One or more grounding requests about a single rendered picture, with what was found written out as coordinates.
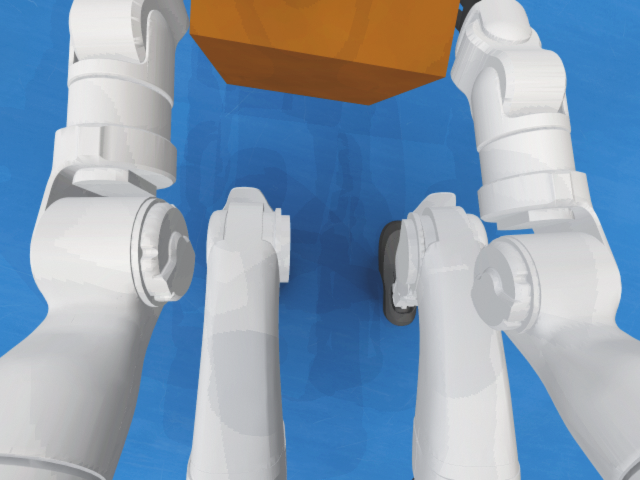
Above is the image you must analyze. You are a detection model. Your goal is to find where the robot right upper arm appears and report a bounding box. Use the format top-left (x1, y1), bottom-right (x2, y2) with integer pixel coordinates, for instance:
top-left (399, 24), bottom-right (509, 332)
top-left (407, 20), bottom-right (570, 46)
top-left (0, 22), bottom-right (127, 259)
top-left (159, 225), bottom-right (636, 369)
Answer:
top-left (471, 231), bottom-right (640, 480)

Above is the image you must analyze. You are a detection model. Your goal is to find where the robot right thigh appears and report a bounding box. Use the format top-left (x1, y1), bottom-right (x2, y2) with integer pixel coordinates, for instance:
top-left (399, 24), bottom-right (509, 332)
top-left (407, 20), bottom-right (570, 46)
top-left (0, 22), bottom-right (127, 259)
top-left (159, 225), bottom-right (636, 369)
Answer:
top-left (398, 206), bottom-right (521, 480)

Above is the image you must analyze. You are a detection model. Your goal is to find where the left robot forearm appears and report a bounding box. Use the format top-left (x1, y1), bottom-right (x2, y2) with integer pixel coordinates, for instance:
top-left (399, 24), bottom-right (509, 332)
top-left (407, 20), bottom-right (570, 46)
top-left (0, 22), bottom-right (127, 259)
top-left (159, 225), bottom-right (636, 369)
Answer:
top-left (30, 0), bottom-right (190, 292)

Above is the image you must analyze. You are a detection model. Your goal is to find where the right robot hand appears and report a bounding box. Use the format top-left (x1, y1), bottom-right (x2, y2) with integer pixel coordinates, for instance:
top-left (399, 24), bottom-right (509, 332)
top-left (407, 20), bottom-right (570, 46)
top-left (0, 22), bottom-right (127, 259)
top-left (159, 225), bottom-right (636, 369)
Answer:
top-left (455, 0), bottom-right (481, 33)

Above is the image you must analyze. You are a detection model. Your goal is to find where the carton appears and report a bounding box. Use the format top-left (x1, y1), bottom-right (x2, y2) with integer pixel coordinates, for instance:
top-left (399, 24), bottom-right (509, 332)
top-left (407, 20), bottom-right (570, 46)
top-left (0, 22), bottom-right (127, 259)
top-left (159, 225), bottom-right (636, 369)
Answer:
top-left (189, 0), bottom-right (460, 105)

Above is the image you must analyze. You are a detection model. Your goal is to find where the right robot forearm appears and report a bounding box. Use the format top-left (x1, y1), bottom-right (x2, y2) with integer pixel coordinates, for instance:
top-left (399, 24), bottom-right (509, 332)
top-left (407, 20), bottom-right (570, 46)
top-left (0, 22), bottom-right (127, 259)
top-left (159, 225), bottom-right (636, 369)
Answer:
top-left (451, 0), bottom-right (622, 303)

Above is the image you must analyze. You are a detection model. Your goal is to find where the robot thigh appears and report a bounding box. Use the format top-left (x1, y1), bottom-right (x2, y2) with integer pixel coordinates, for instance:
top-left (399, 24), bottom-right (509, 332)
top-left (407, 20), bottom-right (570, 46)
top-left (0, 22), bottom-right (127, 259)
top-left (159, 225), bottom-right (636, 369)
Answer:
top-left (186, 202), bottom-right (290, 480)
top-left (398, 206), bottom-right (521, 480)

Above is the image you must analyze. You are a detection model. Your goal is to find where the robot left thigh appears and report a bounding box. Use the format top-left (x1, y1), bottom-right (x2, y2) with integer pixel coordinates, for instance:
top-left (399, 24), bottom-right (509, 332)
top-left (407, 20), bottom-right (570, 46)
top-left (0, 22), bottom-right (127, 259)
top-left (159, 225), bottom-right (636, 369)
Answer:
top-left (186, 202), bottom-right (290, 480)

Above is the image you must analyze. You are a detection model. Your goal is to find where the robot left upper arm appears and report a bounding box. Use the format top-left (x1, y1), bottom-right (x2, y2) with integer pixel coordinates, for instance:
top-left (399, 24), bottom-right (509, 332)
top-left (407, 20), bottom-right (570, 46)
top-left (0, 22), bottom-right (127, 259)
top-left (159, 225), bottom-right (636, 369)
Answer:
top-left (0, 197), bottom-right (195, 480)

